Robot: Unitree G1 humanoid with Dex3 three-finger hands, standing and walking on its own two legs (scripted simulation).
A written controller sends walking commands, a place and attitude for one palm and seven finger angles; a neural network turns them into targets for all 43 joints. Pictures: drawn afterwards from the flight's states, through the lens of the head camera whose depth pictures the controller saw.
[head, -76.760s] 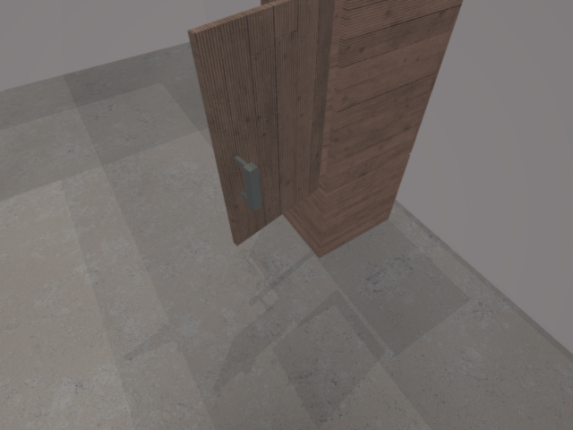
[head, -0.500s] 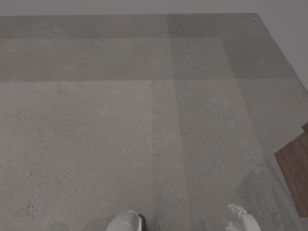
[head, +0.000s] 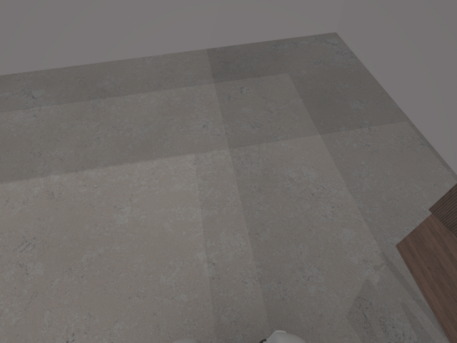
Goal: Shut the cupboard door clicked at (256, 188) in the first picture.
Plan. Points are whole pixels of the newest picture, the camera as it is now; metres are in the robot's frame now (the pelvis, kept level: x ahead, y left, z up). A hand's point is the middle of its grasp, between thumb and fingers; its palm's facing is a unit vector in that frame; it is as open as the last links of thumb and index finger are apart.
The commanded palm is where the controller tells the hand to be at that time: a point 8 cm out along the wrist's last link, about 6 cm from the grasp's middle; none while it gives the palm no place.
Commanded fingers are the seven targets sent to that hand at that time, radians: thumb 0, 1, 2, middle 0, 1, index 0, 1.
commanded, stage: turn to face it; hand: left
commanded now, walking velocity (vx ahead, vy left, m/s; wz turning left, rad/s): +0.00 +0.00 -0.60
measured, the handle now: out of the picture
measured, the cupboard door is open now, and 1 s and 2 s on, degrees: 14 14 14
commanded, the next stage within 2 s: take the last steps up to it in 1.80 s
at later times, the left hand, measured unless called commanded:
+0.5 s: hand (120, 321) +0.17 +0.25 -0.15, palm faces -0.21 -0.96 -0.20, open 7.4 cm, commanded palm none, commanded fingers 0.00 0.90 0.90 -0.20 -0.30 -0.20 -0.30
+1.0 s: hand (171, 287) +0.24 +0.15 -0.14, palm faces -0.56 -0.79 -0.25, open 7.4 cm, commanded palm none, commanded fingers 0.00 0.90 0.90 -0.20 -0.30 -0.20 -0.30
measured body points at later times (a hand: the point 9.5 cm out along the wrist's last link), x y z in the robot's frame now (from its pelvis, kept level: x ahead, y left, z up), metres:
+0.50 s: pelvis +0.04 +0.06 +0.02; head +0.09 +0.08 +0.47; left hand +0.18 +0.30 -0.13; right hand +0.07 -0.20 -0.10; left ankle +0.06 +0.16 -0.72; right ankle +0.02 -0.07 -0.65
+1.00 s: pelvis +0.04 +0.05 +0.01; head +0.08 +0.01 +0.46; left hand +0.27 +0.19 -0.12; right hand -0.06 -0.21 -0.13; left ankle +0.12 +0.16 -0.66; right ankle -0.02 -0.06 -0.72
